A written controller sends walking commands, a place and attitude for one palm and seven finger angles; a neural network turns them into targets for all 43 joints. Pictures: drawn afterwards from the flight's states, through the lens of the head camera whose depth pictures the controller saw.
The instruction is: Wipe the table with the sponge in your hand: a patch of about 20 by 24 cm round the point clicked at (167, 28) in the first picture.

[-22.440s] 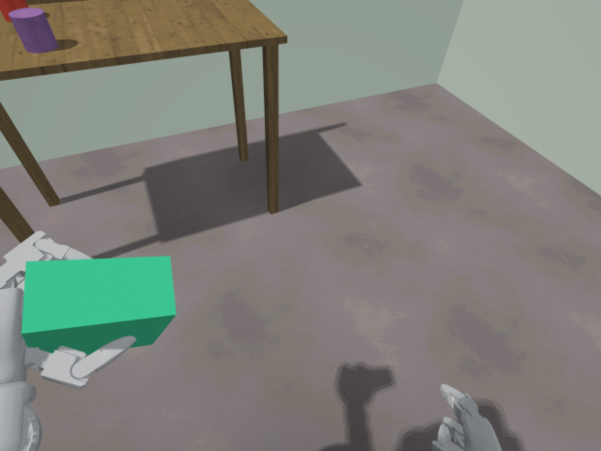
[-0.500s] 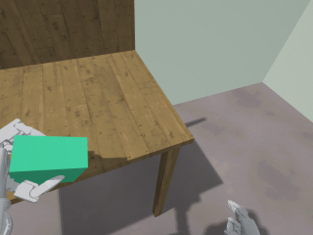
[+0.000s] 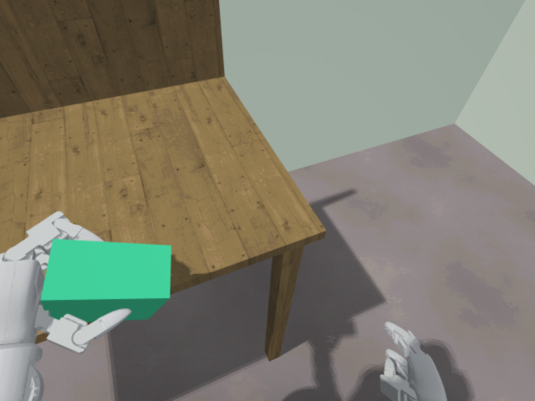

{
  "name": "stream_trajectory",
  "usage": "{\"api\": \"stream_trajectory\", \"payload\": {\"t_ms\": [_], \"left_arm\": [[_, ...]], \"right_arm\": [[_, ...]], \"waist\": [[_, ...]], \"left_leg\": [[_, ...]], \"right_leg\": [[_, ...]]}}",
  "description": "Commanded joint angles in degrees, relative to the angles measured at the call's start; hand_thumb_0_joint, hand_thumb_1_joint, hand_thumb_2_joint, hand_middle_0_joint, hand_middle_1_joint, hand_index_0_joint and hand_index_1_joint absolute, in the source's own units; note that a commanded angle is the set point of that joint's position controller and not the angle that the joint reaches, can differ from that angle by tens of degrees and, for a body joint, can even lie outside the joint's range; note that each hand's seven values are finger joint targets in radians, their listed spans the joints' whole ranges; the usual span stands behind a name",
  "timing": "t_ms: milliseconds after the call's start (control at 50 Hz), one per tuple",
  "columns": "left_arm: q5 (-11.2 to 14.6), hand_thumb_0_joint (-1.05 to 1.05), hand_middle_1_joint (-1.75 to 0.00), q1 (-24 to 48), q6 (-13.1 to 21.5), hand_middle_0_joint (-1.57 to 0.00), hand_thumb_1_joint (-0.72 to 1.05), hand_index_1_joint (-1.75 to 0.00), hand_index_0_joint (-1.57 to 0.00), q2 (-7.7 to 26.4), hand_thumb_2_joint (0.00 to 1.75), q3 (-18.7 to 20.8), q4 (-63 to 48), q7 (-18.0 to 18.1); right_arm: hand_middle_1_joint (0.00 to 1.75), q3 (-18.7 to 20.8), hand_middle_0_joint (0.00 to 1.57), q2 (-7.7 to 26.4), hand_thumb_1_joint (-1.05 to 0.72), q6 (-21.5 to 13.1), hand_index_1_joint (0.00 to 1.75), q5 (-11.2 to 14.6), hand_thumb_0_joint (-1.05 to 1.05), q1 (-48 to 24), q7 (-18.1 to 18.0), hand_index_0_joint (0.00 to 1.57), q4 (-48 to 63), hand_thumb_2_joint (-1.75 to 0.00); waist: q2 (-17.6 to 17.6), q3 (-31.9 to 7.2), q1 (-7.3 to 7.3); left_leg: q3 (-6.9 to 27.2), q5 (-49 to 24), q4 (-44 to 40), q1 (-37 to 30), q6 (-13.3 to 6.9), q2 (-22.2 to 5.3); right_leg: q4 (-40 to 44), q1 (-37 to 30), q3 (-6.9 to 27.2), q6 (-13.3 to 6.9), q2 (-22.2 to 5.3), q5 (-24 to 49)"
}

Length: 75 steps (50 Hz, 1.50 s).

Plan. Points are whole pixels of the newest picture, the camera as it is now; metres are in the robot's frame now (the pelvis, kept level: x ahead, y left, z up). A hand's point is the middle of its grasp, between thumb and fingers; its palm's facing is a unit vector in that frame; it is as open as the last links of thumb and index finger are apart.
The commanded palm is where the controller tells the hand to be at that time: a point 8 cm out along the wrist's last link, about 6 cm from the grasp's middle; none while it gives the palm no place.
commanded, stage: come to a stop and stand still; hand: left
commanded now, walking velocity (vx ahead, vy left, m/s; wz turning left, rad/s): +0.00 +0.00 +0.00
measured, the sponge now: (125, 285) +0.23 +0.19 +0.11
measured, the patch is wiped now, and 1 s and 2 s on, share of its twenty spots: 0.00 0.00 0.00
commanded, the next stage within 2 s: look again from close up in 0.04 s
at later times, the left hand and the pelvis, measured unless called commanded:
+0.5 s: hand (50, 262) +0.23 +0.26 +0.15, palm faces +0.36 -0.86 -0.36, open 10.0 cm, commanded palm +0.17 +0.29 +0.18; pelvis +0.01 +0.01 +0.00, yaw +1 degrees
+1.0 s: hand (51, 280) +0.21 +0.26 +0.14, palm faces +0.33 -0.86 -0.39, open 10.0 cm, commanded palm +0.16 +0.29 +0.18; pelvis +0.00 +0.01 +0.00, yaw +0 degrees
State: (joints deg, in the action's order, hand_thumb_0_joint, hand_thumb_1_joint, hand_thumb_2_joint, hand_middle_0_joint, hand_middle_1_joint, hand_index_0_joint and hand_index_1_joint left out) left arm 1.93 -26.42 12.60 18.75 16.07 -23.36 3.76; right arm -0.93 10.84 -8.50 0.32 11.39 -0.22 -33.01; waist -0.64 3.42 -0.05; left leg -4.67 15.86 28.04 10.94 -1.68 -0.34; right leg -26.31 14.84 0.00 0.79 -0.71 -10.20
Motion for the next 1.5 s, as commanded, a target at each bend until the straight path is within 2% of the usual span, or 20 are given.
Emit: {"api": "stream_trajectory", "payload": {"t_ms": [0,60,160,280,340,440,580,600,620,640,680,740,820,840,860,940,1120,1240,1340,1480], "left_arm": [[1.22,0.0,-1.6,9.84,4.68,-1.2,0.1,-1.6,-1.2,15.27,1.3,15.32,-16.53,3.52],[0.95,0.0,-1.6,12.21,5.13,-1.2,0.1,-1.6,-1.2,14.07,1.3,13.69,-17.03,3.58],[0.35,0.0,-1.6,9.02,4.17,-1.2,0.1,-1.6,-1.2,7.69,1.3,7.35,-12.22,2.96],[0.06,0.0,-1.6,7.66,3.12,-1.2,0.1,-1.6,-1.2,8.72,1.3,8.08,-11.94,2.97],[0.13,0.0,-1.6,8.96,3.62,-1.2,0.1,-1.6,-1.2,12.93,1.3,11.93,-16.46,3.33],[0.49,0.0,-1.6,7.68,4.26,-1.2,0.1,-1.6,-1.2,13.03,1.3,12.58,-20.7,3.43],[0.46,0.0,-1.6,5.83,3.2,-1.2,0.1,-1.6,-1.2,9.09,1.3,9.41,-14.97,3.13],[-9.95,0.0,-1.6,68.32,9.31,-1.2,0.1,-1.6,-1.2,56.04,1.3,41.86,-29.86,2.95],[-2.58,0.0,-1.6,31.43,6.85,-1.2,0.1,-1.6,-1.2,17.46,1.3,17.92,8.11,-0.02],[0.78,0.0,-1.6,18.39,5.6,-1.2,0.1,-1.6,-1.2,11.69,1.3,12.74,1.26,0.81],[-0.32,0.0,-1.6,18.78,5.22,-1.2,0.1,-1.6,-1.2,9.77,1.3,8.4,-4.87,0.44],[0.59,0.0,-1.6,7.11,4.12,-1.2,0.1,-1.6,-1.2,4.83,1.3,4.01,-10.94,0.54],[0.09,0.0,-1.6,5.87,3.55,-1.2,0.1,-1.6,-1.2,11.85,1.3,10.98,-13.14,2.04],[0.12,0.0,-1.6,6.74,3.66,-1.2,0.1,-1.6,-1.2,15.85,1.3,15.24,-13.92,3.0],[0.46,0.0,-1.6,6.65,3.95,-1.2,0.1,-1.6,-1.2,14.02,1.3,14.93,-12.19,3.07],[0.33,0.0,-1.6,13.29,5.14,-1.2,0.1,-1.6,-1.2,15.57,1.3,15.78,-15.45,3.2],[-0.48,0.0,-1.6,10.1,4.56,-1.2,0.1,-1.6,-1.2,7.28,1.3,6.57,-12.37,2.51],[-0.6,0.0,-1.6,9.36,4.29,-1.2,0.1,-1.6,-1.2,12.23,1.3,11.72,-12.6,3.22],[-0.03,0.0,-1.6,9.08,4.85,-1.2,0.1,-1.6,-1.2,12.7,1.3,12.36,-17.3,3.16],[0.0,0.0,-1.6,6.75,4.25,-1.2,0.1,-1.6,-1.2,10.21,1.3,10.14,-16.81,3.19]], "right_arm": [[0.3,2.87,0.2,7.0,-0.9,-2.66,0.3,0.05,0.0,-5.92,-2.18,0.2,9.86,-0.9],[0.3,2.79,0.2,7.06,-0.9,-3.44,0.3,0.03,0.0,-5.25,-2.36,0.2,9.01,-0.9],[0.3,3.18,0.2,7.68,-0.9,-4.26,0.3,0.11,0.0,-3.53,-1.5,0.2,7.81,-0.9],[0.3,3.55,0.2,8.11,-0.9,-2.89,0.3,0.21,0.0,-4.15,-1.1,0.2,8.22,-0.9],[0.3,3.4,0.2,7.93,-0.9,-2.53,0.3,0.23,0.0,-5.53,-1.32,0.2,8.75,-0.9],[0.3,3.1,0.2,7.14,-0.9,-2.67,0.3,0.17,0.0,-5.64,-1.39,0.2,9.51,-0.9],[0.3,3.54,0.2,7.56,-0.9,-2.18,0.3,0.28,0.0,-3.78,-0.92,0.2,8.41,-0.9],[0.3,2.95,0.2,10.56,-0.9,-4.85,0.3,-4.33,0.0,1.31,-0.68,0.2,6.52,-0.9],[0.3,1.26,0.2,2.02,-0.9,-4.89,0.3,-0.76,0.0,-3.01,-0.82,0.2,3.45,-0.9],[0.3,3.47,0.2,5.42,-0.9,-4.04,0.3,0.76,0.0,-1.9,-0.48,0.2,6.14,-0.9],[0.3,4.41,0.2,7.82,-0.9,-4.16,0.3,0.27,0.0,-1.15,0.4,0.2,8.24,-0.9],[0.3,3.27,0.2,6.79,-0.9,-3.32,0.3,0.99,0.0,-4.38,2.24,0.2,9.89,-0.9],[0.3,3.51,0.2,7.99,-0.9,-2.62,0.3,0.37,0.0,-5.01,0.8,0.2,10.67,-0.9],[0.3,3.54,0.2,8.24,-0.9,-2.2,0.3,0.47,0.0,-5.57,0.07,0.2,10.18,-0.9],[0.3,3.21,0.2,7.52,-0.9,-1.97,0.3,0.21,0.0,-5.76,-0.59,0.2,10.59,-0.9],[0.3,2.98,0.2,7.28,-0.9,-2.47,0.3,0.09,0.0,-5.99,-2.02,0.2,10.26,-0.9],[0.3,3.75,0.2,8.16,-0.9,-4.55,0.3,0.09,0.0,-3.36,-1.1,0.2,8.19,-0.9],[0.3,3.72,0.2,8.09,-0.9,-3.29,0.3,0.13,0.0,-4.83,-1.42,0.2,8.36,-0.9],[0.3,3.64,0.2,7.57,-0.9,-3.17,0.3,0.18,0.0,-5.32,-1.49,0.2,9.33,-0.9],[0.3,3.89,0.2,7.71,-0.9,-3.23,0.3,0.08,0.0,-3.98,-1.0,0.2,8.85,-0.9]], "waist": [[3.66,-7.13,1.33],[9.29,-7.81,1.46],[3.65,-7.91,1.25],[0.35,-7.41,1.27],[3.62,-8.57,1.41],[6.96,-10.03,1.6],[2.52,-8.76,1.19],[6.69,-2.15,2.3],[3.88,-11.18,1.85],[10.61,-10.89,1.92],[15.85,-13.17,1.85],[7.89,-11.28,2.41],[-6.49,-8.11,2.12],[-5.11,-8.36,2.03],[-4.04,-7.13,1.79],[7.62,-5.04,1.43],[2.26,-7.17,1.44],[2.72,-6.03,1.67],[5.23,-7.88,1.75],[3.7,-9.73,1.58]], "left_leg": [[4.84,0.12,-6.64,3.37,0.01,-2.34],[4.65,-0.92,-7.42,3.9,0.0,-3.09],[3.66,-7.46,-6.1,1.24,0.7,-2.94],[4.14,-10.79,-6.9,2.26,1.22,-3.24],[4.1,-12.24,-7.2,2.05,1.31,-3.21],[4.16,-14.58,-6.78,1.58,1.33,-3.45],[4.28,-12.84,-7.07,1.92,1.69,-4.09],[4.03,-16.08,0.04,11.65,-0.04,-4.82],[6.38,-18.37,-4.86,-0.2,0.75,-2.6],[3.73,-25.05,-6.14,-5.73,3.36,-3.76],[5.28,-30.21,-4.23,-7.09,2.15,-6.47],[4.41,-21.12,-5.27,-0.65,0.74,-6.87],[4.4,-6.36,-6.15,4.6,1.27,-4.38],[4.22,-3.65,-6.99,3.8,1.25,-4.04],[4.75,-0.88,-7.68,5.03,0.71,-3.99],[4.94,5.4,-9.82,6.5,-0.31,-3.99],[3.44,-4.52,-6.59,1.65,0.67,-2.54],[3.92,-4.94,-8.24,3.52,0.95,-2.77],[3.77,-7.5,-7.71,2.56,0.74,-2.82],[3.98,-11.54,-6.61,0.96,1.15,-3.6]], "right_leg": [[6.07,-5.51,5.8,-2.46,-2.87,-2.52],[4.03,-8.36,4.19,-2.27,-2.24,1.8],[4.41,-8.77,3.1,-1.85,-1.66,8.18],[3.71,-10.03,1.79,-1.47,-1.24,11.19],[2.47,-11.41,0.98,-1.41,-1.1,12.76],[1.15,-13.0,0.06,-1.38,-0.89,14.48],[2.01,-12.33,0.04,-1.03,-0.81,13.74],[1.06,-6.14,2.4,-2.35,-1.01,9.99],[1.13,-3.43,2.89,-4.99,-4.63,10.82],[-2.51,-6.18,-0.04,-4.11,-1.32,13.38],[-5.17,-3.73,0.98,-3.33,-1.45,7.6],[-3.25,-8.6,-0.38,-2.14,-1.47,8.88],[1.61,-9.21,1.36,-1.68,-1.75,6.26],[1.82,-8.38,1.66,-1.74,-1.72,3.74],[2.43,-7.82,1.36,-1.78,-2.2,1.29],[2.49,-7.48,2.75,-2.1,-1.57,-2.05],[4.87,-7.74,3.54,-1.98,-1.55,4.61],[4.38,-8.78,2.04,-1.68,-1.2,5.15],[3.09,-10.71,1.55,-1.74,-1.23,8.5],[2.23,-11.76,0.84,-1.43,-1.2,12.75]]}}
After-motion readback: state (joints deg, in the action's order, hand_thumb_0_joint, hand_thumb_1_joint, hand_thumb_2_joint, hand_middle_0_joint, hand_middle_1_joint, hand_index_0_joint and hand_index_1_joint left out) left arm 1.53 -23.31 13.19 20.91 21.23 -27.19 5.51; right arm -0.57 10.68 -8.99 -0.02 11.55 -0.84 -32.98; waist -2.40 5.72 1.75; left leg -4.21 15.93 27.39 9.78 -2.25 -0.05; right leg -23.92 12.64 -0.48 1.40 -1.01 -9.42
